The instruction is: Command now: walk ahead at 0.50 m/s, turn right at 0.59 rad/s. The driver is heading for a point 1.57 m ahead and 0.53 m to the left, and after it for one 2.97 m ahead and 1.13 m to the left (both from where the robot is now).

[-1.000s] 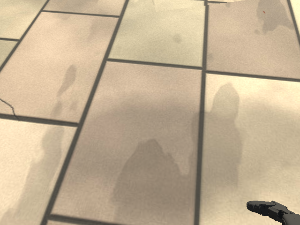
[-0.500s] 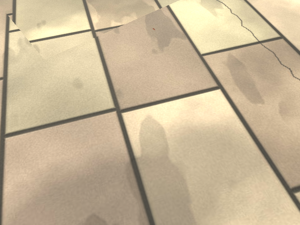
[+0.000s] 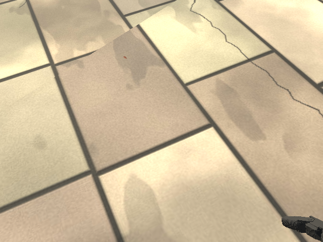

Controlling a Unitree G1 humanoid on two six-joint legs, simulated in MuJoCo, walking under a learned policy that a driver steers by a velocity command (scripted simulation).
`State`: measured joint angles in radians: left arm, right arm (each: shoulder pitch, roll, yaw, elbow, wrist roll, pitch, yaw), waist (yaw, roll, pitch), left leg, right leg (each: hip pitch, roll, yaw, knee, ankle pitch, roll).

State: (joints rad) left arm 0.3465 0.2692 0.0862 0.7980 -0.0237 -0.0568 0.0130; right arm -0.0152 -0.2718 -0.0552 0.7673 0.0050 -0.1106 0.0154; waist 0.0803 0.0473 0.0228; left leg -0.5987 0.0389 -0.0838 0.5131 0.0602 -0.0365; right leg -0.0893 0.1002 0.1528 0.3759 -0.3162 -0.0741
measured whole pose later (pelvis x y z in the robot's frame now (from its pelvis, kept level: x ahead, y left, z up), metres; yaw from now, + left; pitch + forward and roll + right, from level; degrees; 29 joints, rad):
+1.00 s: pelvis +0.52 +0.07 -0.02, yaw +22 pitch +3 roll -2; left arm 0.35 0.31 0.09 0.84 -0.02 -0.07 0.01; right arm 0.06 -0.28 -0.05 0.61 0.02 -0.02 0.06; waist 0.09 0.03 0.03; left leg -0.58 0.05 0.03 0.63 -0.12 0.08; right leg 0.08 -0.05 -0.24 0.33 -0.42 0.06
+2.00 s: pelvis +1.03 +0.33 +0.00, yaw +33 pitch +3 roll -1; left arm 0.44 0.24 0.01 0.84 0.07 -0.12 -0.08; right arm 0.12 -0.25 0.02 0.70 -0.07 -0.05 0.06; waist 0.09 0.02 -0.02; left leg -0.63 0.05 -0.01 0.59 0.03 0.03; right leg 0.04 0.03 -0.03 0.25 -0.34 -0.04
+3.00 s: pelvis +1.48 +0.60 -0.01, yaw +12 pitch +0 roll -2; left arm 0.26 0.26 0.05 0.86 0.01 -0.02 0.01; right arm 0.19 -0.28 -0.04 0.77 -0.03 0.02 -0.02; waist 0.03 0.04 0.05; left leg -0.57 0.06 -0.05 0.94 -0.11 -0.02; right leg -0.26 0.13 0.07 0.46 -0.19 -0.06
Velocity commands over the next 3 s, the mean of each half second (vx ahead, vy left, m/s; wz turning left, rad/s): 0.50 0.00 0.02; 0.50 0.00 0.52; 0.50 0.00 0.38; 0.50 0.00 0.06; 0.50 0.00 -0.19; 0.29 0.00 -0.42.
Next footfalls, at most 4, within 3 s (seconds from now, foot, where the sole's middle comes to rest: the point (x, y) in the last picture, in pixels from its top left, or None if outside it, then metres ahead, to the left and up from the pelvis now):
0.08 left None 0.23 0.13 -0.78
0.54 right None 0.45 -0.10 -0.78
1.02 left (137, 195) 0.65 0.23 -0.78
1.54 right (155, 131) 1.01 0.19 -0.78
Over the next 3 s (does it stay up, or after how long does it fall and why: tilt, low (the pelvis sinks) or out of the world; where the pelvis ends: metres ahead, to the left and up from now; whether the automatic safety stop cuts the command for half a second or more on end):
stays up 1.48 0.60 -0.01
